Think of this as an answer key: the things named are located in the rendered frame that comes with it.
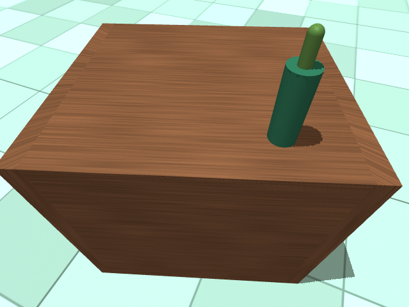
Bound bottle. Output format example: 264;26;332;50
267;23;325;148

